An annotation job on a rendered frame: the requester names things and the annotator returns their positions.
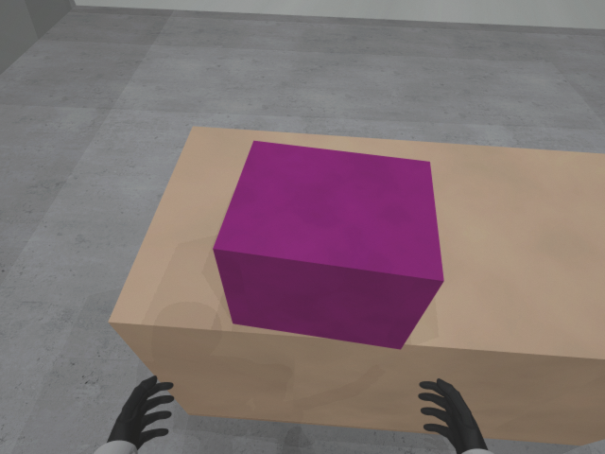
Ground carton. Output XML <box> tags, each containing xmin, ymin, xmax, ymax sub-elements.
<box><xmin>213</xmin><ymin>141</ymin><xmax>444</xmax><ymax>349</ymax></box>

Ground pedestal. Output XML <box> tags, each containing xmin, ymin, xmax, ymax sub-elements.
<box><xmin>108</xmin><ymin>126</ymin><xmax>605</xmax><ymax>445</ymax></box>

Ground robot left hand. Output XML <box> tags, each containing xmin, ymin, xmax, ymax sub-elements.
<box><xmin>107</xmin><ymin>375</ymin><xmax>174</xmax><ymax>450</ymax></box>

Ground robot right hand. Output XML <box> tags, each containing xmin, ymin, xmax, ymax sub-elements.
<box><xmin>418</xmin><ymin>378</ymin><xmax>488</xmax><ymax>454</ymax></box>

